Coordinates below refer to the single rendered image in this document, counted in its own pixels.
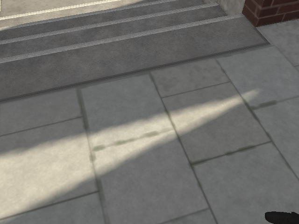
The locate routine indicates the robot right hand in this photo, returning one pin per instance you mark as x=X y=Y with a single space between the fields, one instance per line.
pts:
x=282 y=217

